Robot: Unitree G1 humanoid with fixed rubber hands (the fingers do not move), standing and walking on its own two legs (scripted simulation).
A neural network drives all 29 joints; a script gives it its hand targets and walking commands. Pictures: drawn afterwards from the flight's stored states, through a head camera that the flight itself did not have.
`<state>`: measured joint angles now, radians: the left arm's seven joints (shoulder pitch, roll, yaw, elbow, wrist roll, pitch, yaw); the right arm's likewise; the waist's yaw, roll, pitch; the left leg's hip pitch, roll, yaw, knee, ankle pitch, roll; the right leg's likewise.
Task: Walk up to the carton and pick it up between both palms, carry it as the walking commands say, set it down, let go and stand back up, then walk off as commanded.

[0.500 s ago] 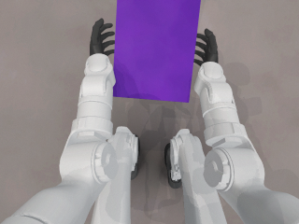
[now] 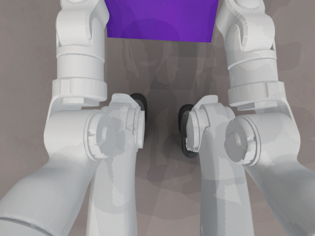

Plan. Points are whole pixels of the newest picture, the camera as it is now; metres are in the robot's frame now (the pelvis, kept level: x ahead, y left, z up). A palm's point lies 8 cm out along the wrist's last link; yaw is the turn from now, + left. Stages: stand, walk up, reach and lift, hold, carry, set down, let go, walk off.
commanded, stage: set down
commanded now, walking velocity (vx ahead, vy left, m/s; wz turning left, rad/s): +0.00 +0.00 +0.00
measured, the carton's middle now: out of the picture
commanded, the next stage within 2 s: none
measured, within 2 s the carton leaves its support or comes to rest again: rests again in 1.12 s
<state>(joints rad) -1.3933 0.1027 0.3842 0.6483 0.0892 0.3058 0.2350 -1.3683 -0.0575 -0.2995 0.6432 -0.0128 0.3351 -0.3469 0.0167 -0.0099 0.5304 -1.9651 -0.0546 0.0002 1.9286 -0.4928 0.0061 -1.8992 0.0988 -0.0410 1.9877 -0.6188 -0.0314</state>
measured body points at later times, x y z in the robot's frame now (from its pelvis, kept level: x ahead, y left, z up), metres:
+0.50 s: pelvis +0.01 +0.00 -0.05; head +0.39 +0.01 +0.16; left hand +0.59 +0.16 -0.23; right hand +0.57 -0.12 -0.24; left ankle +0.14 +0.11 -0.42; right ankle +0.10 -0.09 -0.42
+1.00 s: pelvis +0.01 +0.00 -0.08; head +0.38 +0.00 +0.15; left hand +0.59 +0.16 -0.24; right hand +0.58 -0.11 -0.24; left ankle +0.14 +0.11 -0.42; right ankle +0.10 -0.09 -0.42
